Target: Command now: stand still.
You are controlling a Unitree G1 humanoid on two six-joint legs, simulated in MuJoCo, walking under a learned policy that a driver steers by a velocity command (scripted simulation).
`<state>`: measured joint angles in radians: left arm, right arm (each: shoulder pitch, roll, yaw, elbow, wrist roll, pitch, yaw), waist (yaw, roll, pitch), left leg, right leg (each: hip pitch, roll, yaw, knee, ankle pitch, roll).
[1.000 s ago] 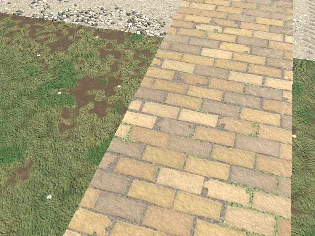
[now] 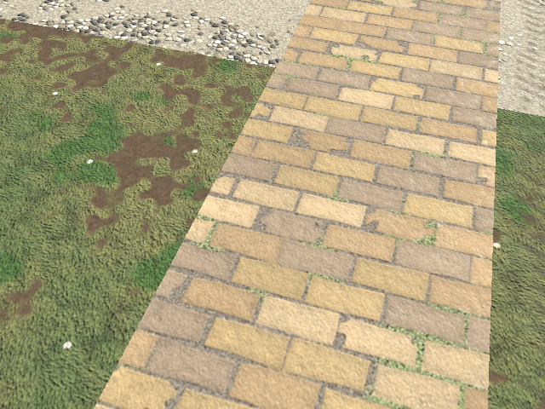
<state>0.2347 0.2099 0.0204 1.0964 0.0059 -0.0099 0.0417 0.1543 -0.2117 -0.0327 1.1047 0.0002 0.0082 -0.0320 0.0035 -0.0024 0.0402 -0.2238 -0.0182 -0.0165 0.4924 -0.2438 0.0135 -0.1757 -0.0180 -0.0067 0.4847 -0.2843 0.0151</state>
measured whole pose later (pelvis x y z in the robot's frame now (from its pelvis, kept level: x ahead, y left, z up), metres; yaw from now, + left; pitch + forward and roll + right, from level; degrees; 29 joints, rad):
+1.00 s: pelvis +0.00 -0.01 +0.00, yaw +0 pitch -1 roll +0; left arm 0.32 0.17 0.01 1.09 0.00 -0.01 0.04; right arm 0.23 -0.18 -0.02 1.12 0.00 0.00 -0.04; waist 0.00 0.00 0.03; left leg -0.23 -0.01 -0.02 0.50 -0.25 0.00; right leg -0.19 -0.01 -0.01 0.49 -0.29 0.00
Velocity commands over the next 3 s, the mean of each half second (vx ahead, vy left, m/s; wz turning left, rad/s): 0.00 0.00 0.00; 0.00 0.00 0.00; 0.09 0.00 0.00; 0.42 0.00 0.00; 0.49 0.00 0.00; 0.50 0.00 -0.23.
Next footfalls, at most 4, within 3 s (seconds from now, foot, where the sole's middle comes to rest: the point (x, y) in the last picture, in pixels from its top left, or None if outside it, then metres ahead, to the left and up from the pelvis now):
1.98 right None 0.46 -0.12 -0.77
2.54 left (241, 309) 0.78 0.12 -0.77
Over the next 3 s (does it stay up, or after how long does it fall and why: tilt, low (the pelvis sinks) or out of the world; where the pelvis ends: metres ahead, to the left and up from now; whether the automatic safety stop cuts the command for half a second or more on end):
stays up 0.85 0.02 0.00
